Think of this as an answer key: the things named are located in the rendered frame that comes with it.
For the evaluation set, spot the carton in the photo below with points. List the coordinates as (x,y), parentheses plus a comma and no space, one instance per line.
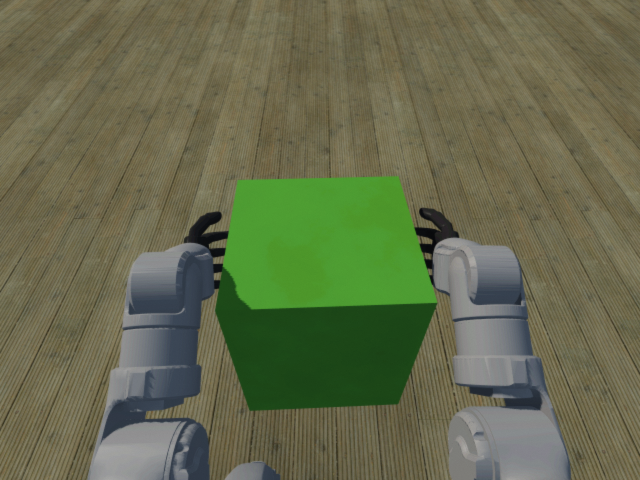
(324,297)

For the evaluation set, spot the robot left upper arm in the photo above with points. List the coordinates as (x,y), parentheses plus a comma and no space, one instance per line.
(153,449)

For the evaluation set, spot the right robot forearm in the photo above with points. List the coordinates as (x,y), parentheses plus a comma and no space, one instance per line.
(488,305)

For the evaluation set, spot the right robot hand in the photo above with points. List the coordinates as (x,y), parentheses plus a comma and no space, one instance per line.
(446,231)

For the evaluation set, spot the left robot hand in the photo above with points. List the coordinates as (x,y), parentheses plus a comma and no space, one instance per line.
(195,236)

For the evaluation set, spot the left robot forearm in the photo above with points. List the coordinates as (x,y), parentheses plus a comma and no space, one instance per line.
(158,358)

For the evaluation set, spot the robot right upper arm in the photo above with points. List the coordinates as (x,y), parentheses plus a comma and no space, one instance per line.
(505,443)

